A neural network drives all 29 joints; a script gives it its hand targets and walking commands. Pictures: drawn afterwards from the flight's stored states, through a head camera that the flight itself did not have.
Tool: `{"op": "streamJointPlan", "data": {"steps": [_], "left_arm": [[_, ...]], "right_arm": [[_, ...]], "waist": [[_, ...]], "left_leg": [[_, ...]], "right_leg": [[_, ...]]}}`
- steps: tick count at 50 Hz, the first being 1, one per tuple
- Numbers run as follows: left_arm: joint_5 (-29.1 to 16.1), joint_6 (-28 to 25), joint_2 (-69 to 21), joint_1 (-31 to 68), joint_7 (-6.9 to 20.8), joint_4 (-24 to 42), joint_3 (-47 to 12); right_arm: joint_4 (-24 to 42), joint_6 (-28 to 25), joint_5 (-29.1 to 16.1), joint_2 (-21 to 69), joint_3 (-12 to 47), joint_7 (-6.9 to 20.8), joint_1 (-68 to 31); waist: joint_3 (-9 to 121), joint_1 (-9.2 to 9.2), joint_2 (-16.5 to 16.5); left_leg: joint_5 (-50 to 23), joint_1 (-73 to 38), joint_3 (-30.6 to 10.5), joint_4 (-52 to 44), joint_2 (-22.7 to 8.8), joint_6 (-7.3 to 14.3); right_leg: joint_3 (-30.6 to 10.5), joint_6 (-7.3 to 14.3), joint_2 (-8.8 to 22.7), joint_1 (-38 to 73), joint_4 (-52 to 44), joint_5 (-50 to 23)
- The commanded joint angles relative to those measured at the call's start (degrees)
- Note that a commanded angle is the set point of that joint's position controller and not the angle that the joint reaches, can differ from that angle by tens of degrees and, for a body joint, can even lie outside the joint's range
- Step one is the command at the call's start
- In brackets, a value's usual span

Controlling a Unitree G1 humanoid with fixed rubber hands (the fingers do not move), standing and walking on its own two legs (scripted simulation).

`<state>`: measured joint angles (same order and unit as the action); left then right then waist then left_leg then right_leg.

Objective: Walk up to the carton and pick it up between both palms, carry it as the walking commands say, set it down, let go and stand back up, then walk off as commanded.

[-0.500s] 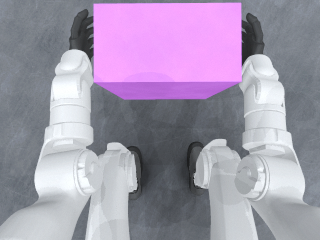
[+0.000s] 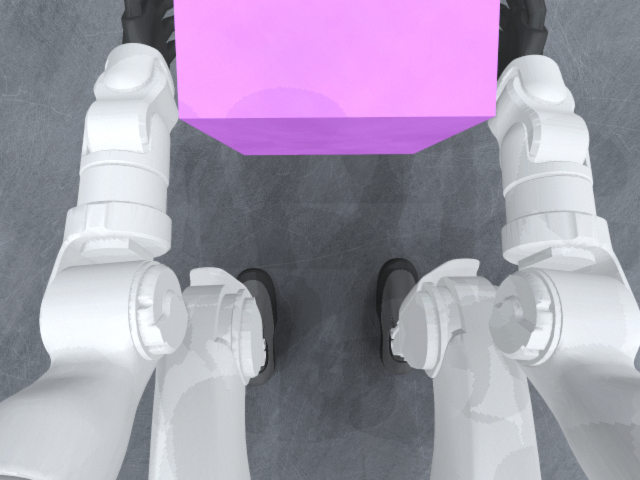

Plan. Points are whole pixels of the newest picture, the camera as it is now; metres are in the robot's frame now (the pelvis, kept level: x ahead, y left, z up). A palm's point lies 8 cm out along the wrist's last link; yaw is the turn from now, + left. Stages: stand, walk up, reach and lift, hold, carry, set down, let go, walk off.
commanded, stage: set down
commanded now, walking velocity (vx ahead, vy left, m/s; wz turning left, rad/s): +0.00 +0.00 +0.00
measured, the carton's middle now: (331, 80) +0.52 -0.01 -0.23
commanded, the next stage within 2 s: none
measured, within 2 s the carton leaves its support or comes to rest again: rests again in 1.82 s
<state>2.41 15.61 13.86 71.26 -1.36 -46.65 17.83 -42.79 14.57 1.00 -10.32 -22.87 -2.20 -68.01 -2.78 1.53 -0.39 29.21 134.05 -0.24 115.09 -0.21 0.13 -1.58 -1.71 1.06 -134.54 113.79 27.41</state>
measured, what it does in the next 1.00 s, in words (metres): stands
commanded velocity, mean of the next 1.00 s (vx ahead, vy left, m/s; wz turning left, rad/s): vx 0.00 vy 0.00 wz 0.00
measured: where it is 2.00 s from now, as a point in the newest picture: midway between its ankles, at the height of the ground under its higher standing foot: (327, 339)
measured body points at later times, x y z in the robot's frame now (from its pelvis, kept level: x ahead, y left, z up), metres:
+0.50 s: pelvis +0.00 +0.00 -0.02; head +0.34 +0.01 +0.27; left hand +0.55 +0.17 -0.17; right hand +0.53 -0.19 -0.16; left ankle +0.11 +0.12 -0.37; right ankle +0.12 -0.13 -0.37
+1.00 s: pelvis -0.01 +0.00 -0.04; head +0.34 +0.00 +0.25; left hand +0.55 +0.16 -0.19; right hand +0.53 -0.20 -0.18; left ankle +0.11 +0.12 -0.37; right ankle +0.12 -0.13 -0.37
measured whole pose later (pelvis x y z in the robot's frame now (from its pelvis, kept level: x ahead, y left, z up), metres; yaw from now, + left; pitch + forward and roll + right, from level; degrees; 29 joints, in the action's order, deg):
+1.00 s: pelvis -0.01 +0.00 -0.04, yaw -1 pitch +41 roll +0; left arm -1.5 10.8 17.1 76.5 -2.6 -57.6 13.5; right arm -55.7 10.7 -3.4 -15.1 -17.4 -3.5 -74.9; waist -9.4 1.3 -1.0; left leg 29.9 134.6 -0.8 123.2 -0.8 -0.3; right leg -1.8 -1.9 -0.7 -135.7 121.5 27.1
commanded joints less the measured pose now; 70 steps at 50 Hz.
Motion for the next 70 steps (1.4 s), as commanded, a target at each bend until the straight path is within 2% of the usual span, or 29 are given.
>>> {"op": "streamJointPlan", "data": {"steps": [1,7,20,27,34,47,62,70], "left_arm": [[-7.95,-2.18,-52.19,33.18,14.61,5.65,-26.35],[-9.91,-3.57,-51.79,34.82,13.34,8.37,-29.01],[-9.48,-4.57,-51.51,34.4,13.18,2.77,-26.27],[-9.2,-5.32,-49.67,35.37,13.06,1.18,-25.01],[-9.91,-6.31,-48.57,36.63,12.93,1.56,-25.55],[-8.14,-6.51,-46.14,35.29,13.39,-3.04,-22.43],[-5.63,-6.09,-43.07,32.82,14.31,-7.76,-18.86],[-4.37,-5.94,-41.86,31.8,14.73,-9.14,-17.51]], "right_arm": [[4.0,-1.01,-7.48,48.71,28.5,14.38,-35.84],[4.04,-1.92,-10.36,51.08,30.54,13.85,-35.48],[0.64,-3.08,-8.39,48.95,27.57,13.34,-35.87],[-1.83,-3.51,-8.27,48.97,26.34,13.12,-35.99],[-3.58,-4.07,-9.08,49.92,26.33,12.77,-35.62],[-6.3,-4.48,-8.33,48.29,25.0,12.37,-36.37],[-7.71,-4.8,-8.78,46.75,25.15,11.83,-37.73],[-8.72,-4.86,-8.45,45.88,24.58,11.67,-37.44]], "waist": [[67.67,0.35,2.42],[73.04,-0.26,3.31],[61.65,0.37,2.87],[59.27,-0.62,2.74],[59.91,-1.26,2.78],[52.83,-2.51,1.11],[46.69,-4.98,-1.6],[43.99,-5.55,-1.38]], "left_leg": [[-15.14,-37.21,3.75,-7.99,5.92,-0.08],[-19.64,-40.4,4.07,-5.5,6.22,0.0],[-14.06,-34.92,3.59,-4.7,6.09,-0.01],[-12.35,-33.71,3.67,-4.21,5.68,0.2],[-13.41,-33.69,3.76,-3.06,5.35,0.27],[-8.78,-29.17,3.58,-2.82,4.78,0.73],[-5.0,-25.47,3.61,-1.99,3.98,1.52],[-4.15,-24.65,3.66,-1.52,3.76,1.54]], "right_leg": [[6.46,0.29,-6.54,35.96,-5.13,-13.48],[6.52,0.29,-6.93,38.31,-2.65,-17.88],[6.41,0.37,-6.67,33.14,-2.12,-12.33],[6.15,0.43,-6.7,32.48,-1.55,-10.69],[5.82,0.45,-6.77,33.01,-0.43,-12.03],[5.32,0.42,-6.61,30.74,-0.23,-7.99],[4.65,0.05,-6.68,30.92,0.09,-4.87],[4.42,-0.05,-6.75,30.58,0.33,-4.0]]}}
